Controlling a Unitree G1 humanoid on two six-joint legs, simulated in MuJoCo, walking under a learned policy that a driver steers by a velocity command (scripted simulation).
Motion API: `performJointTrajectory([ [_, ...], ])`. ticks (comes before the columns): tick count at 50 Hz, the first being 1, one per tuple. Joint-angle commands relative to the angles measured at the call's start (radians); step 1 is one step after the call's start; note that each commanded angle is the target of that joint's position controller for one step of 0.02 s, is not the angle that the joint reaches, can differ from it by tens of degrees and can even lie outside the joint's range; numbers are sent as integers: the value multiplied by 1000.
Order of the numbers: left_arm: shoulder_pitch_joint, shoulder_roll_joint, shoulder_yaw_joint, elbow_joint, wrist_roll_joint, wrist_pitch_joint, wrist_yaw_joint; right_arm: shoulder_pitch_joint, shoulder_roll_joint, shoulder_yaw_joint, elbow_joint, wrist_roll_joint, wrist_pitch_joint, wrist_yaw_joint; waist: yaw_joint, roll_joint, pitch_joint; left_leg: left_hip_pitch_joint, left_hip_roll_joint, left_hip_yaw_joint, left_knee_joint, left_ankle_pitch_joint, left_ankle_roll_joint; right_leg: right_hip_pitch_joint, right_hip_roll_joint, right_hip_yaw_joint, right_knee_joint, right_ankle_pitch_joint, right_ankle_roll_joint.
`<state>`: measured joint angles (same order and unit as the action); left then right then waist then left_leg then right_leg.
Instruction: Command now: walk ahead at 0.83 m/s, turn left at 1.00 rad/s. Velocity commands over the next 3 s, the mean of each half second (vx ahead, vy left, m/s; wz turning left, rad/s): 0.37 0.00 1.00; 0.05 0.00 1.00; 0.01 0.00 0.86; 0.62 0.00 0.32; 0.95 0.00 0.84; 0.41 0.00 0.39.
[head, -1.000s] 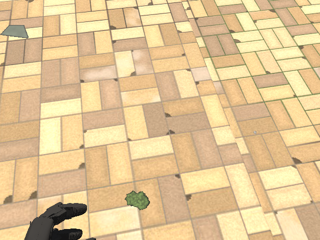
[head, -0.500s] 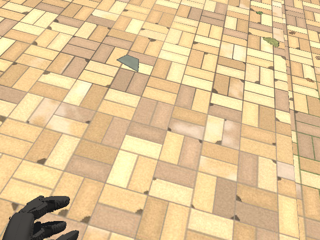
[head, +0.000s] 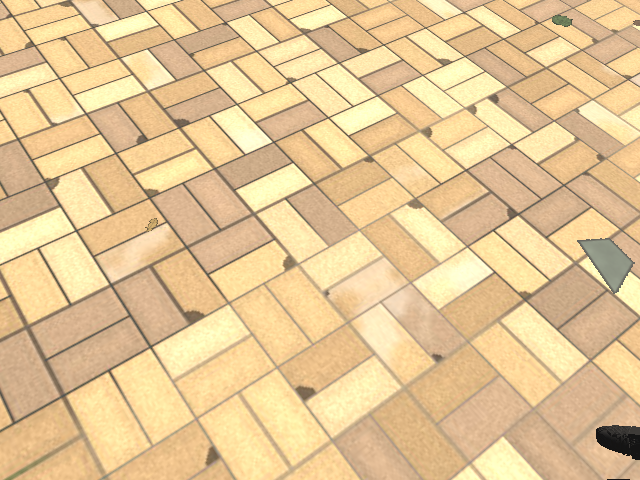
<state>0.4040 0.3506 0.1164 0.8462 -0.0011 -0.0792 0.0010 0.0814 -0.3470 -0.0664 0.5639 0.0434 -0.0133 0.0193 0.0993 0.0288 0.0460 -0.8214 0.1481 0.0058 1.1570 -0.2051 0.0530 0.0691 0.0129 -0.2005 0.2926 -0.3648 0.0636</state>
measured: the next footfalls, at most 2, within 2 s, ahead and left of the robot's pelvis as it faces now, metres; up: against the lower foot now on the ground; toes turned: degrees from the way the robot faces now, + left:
left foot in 0.12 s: +0.33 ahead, +0.10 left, +0.00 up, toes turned +11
right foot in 0.60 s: +0.57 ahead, +0.02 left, +0.00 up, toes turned +46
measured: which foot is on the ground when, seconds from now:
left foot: up 0.00-0.10, down 0.12-0.60, up 0.62-1.00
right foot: down 0.00-0.10, up 0.12-0.58, down 0.60-1.00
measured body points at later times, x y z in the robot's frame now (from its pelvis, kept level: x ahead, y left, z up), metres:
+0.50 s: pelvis +0.31 +0.03 +0.01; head +0.35 +0.09 +0.46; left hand +0.42 +0.37 -0.06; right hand +0.57 -0.18 -0.06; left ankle +0.29 +0.09 -0.72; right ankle +0.53 -0.06 -0.67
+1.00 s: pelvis +0.41 +0.04 +0.01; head +0.42 +0.11 +0.46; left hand +0.23 +0.31 -0.10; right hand +0.74 +0.05 -0.06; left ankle +0.31 +0.13 -0.69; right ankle +0.54 -0.01 -0.72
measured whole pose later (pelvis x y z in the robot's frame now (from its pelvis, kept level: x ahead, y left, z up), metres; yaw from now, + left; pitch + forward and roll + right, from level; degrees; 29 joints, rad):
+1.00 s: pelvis +0.41 +0.04 +0.01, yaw +59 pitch +2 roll -2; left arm 0.12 0.31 0.08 0.71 0.00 0.02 0.02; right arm 0.15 -0.32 -0.08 0.57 0.02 0.08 0.00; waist 0.03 0.00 0.11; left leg -0.46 0.10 0.01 0.82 -0.33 -0.05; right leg -0.25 -0.08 -0.22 0.41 -0.17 0.01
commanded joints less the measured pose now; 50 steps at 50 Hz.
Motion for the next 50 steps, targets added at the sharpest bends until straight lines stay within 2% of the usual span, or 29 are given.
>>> performJointTrajectory([
  [1, -261, 100, -1, -135, -3, -25, 7, 3, 9, 20, -50, -23, -11, 29, -114, -14, 132, 155, -3, 32, -219, 195, 5, -238, -214, -11, -167, 540, -141],
  [2, -237, 134, 5, -134, -6, -21, 10, -1, -13, 9, -44, -32, -17, 37, -110, -6, 106, 263, -65, 98, -301, 240, 13, -221, -198, -41, -113, 752, -125],
  [3, -205, 177, 13, -130, -14, -18, 12, 34, -36, -4, -32, -32, -19, 41, -127, -37, 55, 369, -131, 148, -336, 240, 22, -179, -200, -45, -25, 989, -114],
  [4, -202, 220, 23, -133, -25, -12, 12, 126, -75, -24, -12, -21, -17, 45, -182, -85, -10, 492, -176, 161, -363, 212, 43, -148, -218, -40, 114, 1175, -109],
  [5, -221, 236, 27, -144, -36, -4, 11, 287, -138, -59, 24, -14, -10, 43, -272, -112, -101, 696, -216, 157, -396, 199, 78, -180, -230, -25, 330, 1264, -106],
  [6, -224, 187, 12, -155, -39, -6, 6, 467, -208, -101, 71, -10, 6, 25, -358, -50, -183, 1001, -221, 86, -459, 293, 122, -347, -196, -15, 628, 997, -59],
  [7, -173, 11, -35, -163, -1, -12, -4, 417, -255, -98, 74, -2, 15, 4, -246, 236, -134, 1109, -92, -154, -489, 609, 177, -572, -20, 22, 1039, -190, -3],
  [8, -5, 12, -60, -217, -6, -31, -15, 304, -317, -88, -30, -52, -9, 11, -105, 362, -439, 1270, 152, -712, -615, 626, 433, -742, 67, 243, 1342, -347, 3],
  [9, -126, 143, -42, -228, -12, -44, -12, 262, -260, -87, -74, -56, -22, 26, -188, 138, -503, 1211, 148, -813, -765, 343, 396, -747, 30, 349, 1293, -218, -30],
  [10, -217, 147, -40, -254, -24, -46, -3, 224, -242, -81, -69, -42, -36, 29, -162, 22, -352, 1065, 112, -763, -821, 188, 351, -773, 9, 345, 1192, -133, -47],
  [11, -235, 120, -44, -243, -11, -37, 14, 170, -208, -73, -63, -24, -46, 28, -111, -95, -238, 914, 69, -708, -826, 167, 300, -756, -27, 345, 1111, -87, -40],
  [13, -213, 131, -41, -228, 2, -5, 20, 101, -176, -65, -72, -43, -51, 15, -53, -69, -171, 695, 24, -576, -819, 418, 282, -639, -58, 365, 1023, -58, -23],
  [15, -237, 106, -43, -224, 14, 18, 22, 83, -148, -60, -57, -35, -38, -4, -40, -64, -146, 582, -23, -454, -799, 585, 263, -591, -67, 350, 902, -64, 1],
  [17, -291, 56, -56, -240, 29, 26, 22, 106, -155, -64, -40, -26, -21, -31, -55, -66, -157, 547, -75, -397, -769, 699, 247, -592, -32, 322, 799, 5, 29],
  [21, -384, 32, -63, -263, 18, 41, 16, 98, -145, -62, -37, -16, 31, -69, -84, -5, -190, 544, -157, -390, -718, 558, 158, -569, 44, 314, 566, 205, 52],
  [25, -464, 43, -57, -286, 11, 36, 14, 115, -124, -57, -34, -22, 50, -74, -120, 82, -151, 586, -158, -493, -674, 372, 118, -556, 75, 354, 378, 244, 42],
  [28, -417, 74, -33, -269, 7, 18, 10, 82, -99, -50, -53, -25, 50, -70, -102, 137, -144, 621, -159, -580, -593, 285, 91, -459, 61, 378, 221, 251, 14],
  [29, -372, 73, -27, -255, 5, 12, 11, 61, -85, -44, -60, -22, 51, -66, -74, 127, -146, 591, -190, -564, -527, 188, 65, -359, 33, 362, 112, 362, -10],
  [30, -343, 96, -22, -252, 14, 13, 16, 121, -19, -24, -58, -30, 53, -59, -97, -6, -202, 486, -259, -470, -337, -176, 20, -166, -134, 464, 96, 515, -84],
  [31, -347, 133, -23, -273, 42, 28, 19, 236, 2, -18, -55, -29, 56, -58, -169, -211, -213, 265, -383, -315, -143, -570, -37, -3, -361, 729, 94, 767, -245],
  [32, -303, 123, -13, -262, 36, 35, 20, 288, -123, -44, -57, -27, 49, -48, -174, -313, -263, 204, -286, -258, 21, -516, -89, -10, -484, 931, 64, 650, -351],
  [33, -335, 69, -24, -281, 24, 38, 25, 227, -193, -65, -35, -22, 53, -46, -138, -223, -196, 178, -226, -227, 85, -410, -124, -63, -411, 816, 70, 528, -334],
  [34, -351, 36, -32, -284, 22, 49, 32, 179, -204, -73, -25, -20, 65, -49, -120, -146, -147, 170, -199, -205, 113, -324, -139, -122, -329, 664, 71, 413, -285],
  [35, -364, 35, -35, -289, 18, 61, 41, 162, -185, -71, -27, -21, 77, -54, -120, -112, -131, 175, -181, -184, 141, -275, -142, -167, -291, 586, 56, 328, -256],
  [37, -372, 57, -32, -277, 26, 72, 51, 137, -129, -55, -48, -15, 81, -51, -115, -122, -79, 194, -145, -102, 125, -209, -139, -256, -243, 442, 6, 359, -252],
  [38, -355, 61, -28, -265, 29, 75, 53, 126, -101, -47, -57, -12, 78, -51, -104, -143, -86, 192, -133, -73, 87, -193, -139, -240, -233, 391, -7, 382, -258],
  [43, -308, 97, -7, -228, 25, 84, 44, 68, -76, -38, -82, -19, 70, -42, -65, -160, -150, 203, -51, -44, -87, -159, -147, -124, -309, 290, -29, 419, -302],
  [47, -344, 127, 9, -214, 12, 88, 25, 72, -67, -39, -72, -20, 77, -26, -75, -184, -143, 354, -53, 18, -282, -120, -117, -184, -316, 162, -29, 372, -266],
  [50, -334, 137, 18, -196, -9, 83, 8, 77, -78, -51, -68, -19, 93, -10, -86, -188, -138, 443, -73, 60, -446, -111, -74, -170, -344, 120, 19, 344, -227],
])
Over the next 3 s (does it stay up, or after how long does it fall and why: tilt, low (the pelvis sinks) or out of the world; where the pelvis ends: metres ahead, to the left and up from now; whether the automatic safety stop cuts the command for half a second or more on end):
stays up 0.12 0.95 0.01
